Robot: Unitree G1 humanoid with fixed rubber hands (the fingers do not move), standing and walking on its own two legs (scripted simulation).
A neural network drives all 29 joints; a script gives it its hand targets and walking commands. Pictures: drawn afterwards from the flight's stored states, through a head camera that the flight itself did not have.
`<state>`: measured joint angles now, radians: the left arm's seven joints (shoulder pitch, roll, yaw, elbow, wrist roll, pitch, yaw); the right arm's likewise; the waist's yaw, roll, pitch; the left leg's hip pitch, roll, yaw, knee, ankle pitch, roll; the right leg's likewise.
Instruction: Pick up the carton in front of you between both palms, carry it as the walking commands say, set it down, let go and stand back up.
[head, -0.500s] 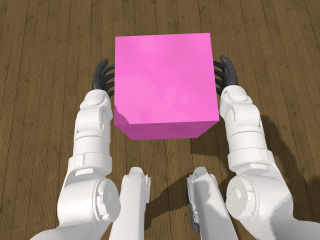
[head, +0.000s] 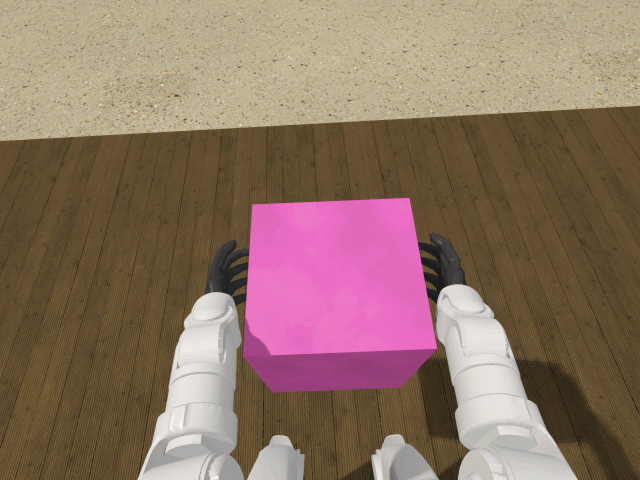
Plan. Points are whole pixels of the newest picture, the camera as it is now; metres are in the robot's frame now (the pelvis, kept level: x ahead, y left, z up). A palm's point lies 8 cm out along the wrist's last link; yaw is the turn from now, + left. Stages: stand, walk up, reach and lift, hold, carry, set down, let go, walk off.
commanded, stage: reach and lift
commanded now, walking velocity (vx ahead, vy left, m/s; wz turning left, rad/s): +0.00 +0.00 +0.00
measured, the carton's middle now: (333, 305) +0.38 +0.01 -0.09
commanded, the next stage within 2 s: hold in 1.42 s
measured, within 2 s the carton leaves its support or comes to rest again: neither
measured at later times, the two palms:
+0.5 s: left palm (190, 289) +0.32 +0.15 +0.10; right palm (499, 279) +0.32 -0.15 +0.10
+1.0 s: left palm (187, 283) +0.32 +0.15 +0.11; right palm (500, 275) +0.32 -0.15 +0.11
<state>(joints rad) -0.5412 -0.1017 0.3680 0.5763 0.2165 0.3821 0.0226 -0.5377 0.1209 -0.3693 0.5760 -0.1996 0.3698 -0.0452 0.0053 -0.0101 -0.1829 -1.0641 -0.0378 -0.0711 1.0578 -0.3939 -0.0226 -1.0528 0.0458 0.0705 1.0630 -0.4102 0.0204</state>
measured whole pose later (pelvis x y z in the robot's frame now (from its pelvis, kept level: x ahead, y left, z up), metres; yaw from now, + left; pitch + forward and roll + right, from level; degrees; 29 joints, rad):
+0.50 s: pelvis +0.03 +0.00 +0.08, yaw +0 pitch -2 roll +0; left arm -0.28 -0.16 0.28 0.39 0.26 0.59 0.00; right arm -0.28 0.16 -0.28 0.40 -0.25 0.58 0.00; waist 0.01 -0.01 -0.05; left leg -0.24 -0.02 -0.07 0.50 -0.23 -0.01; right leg -0.23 0.02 0.08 0.51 -0.25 0.01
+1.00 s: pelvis +0.03 +0.00 +0.09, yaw +0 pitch -4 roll +0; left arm -0.30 -0.16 0.28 0.34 0.28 0.63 -0.01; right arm -0.30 0.16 -0.28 0.34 -0.29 0.62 0.02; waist 0.00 0.00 0.03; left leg -0.16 -0.02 -0.07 0.45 -0.21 -0.01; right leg -0.15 0.02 0.09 0.45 -0.22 0.01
